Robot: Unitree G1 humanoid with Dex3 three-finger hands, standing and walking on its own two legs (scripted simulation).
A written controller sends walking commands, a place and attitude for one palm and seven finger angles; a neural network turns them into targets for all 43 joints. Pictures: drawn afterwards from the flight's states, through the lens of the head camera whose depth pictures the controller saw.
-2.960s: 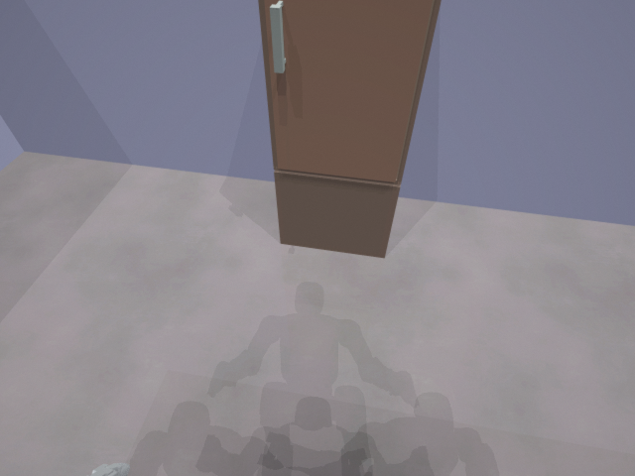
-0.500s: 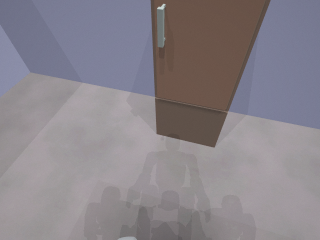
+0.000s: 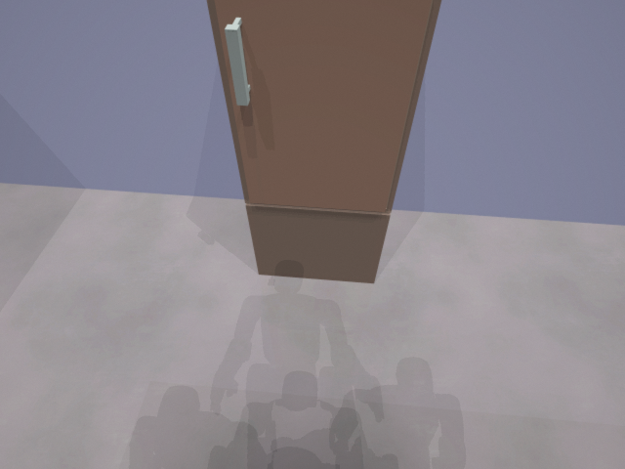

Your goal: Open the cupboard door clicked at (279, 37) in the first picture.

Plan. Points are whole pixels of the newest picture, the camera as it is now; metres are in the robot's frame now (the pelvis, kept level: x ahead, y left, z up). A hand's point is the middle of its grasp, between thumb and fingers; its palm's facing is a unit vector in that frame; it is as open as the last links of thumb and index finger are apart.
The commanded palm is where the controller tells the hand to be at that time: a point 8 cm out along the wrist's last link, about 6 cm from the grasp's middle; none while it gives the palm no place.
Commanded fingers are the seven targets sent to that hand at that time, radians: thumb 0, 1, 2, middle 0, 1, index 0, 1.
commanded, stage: take the last steps up to it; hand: left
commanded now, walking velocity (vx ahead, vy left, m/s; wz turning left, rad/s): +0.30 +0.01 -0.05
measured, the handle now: (240, 62) +0.83 +0.20 +0.10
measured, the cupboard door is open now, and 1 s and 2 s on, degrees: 0 0 0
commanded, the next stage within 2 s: come to a stop and stand still in 0.72 s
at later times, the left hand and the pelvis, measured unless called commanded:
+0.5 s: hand out of the picture +0.08 +0.19 -0.18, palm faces +0.01 -0.99 -0.14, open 7.4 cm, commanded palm none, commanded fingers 0.00 0.90 0.90 -0.20 -0.30 -0.20 -0.30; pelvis +0.11 +0.02 +0.00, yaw -2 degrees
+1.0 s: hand (234, 353) +0.32 +0.16 -0.16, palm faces +0.02 -0.97 -0.24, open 7.1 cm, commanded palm none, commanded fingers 0.00 0.90 0.90 -0.20 -0.30 -0.20 -0.30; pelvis +0.26 -0.03 +0.01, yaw -1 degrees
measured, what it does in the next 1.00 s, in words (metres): walks ahead: right foot, then left foot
